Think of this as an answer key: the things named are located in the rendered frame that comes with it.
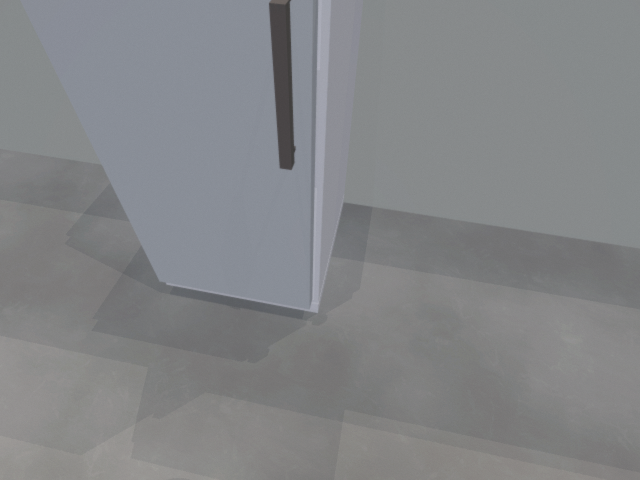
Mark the fridge door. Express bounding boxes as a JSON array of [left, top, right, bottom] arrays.
[[20, 0, 318, 310]]

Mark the handle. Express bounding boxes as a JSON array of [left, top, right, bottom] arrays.
[[269, 0, 296, 170]]

